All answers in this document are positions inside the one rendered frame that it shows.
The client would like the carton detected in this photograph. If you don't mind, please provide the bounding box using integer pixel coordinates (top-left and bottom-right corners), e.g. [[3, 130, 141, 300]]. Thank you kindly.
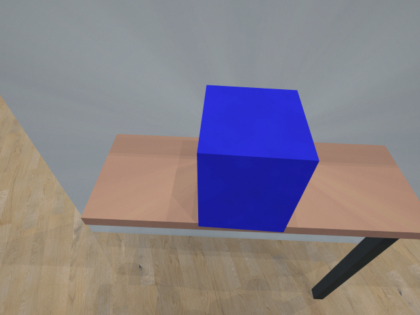
[[197, 85, 319, 232]]

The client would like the table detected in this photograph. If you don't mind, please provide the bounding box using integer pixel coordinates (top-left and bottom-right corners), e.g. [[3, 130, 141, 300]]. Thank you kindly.
[[81, 134, 420, 299]]

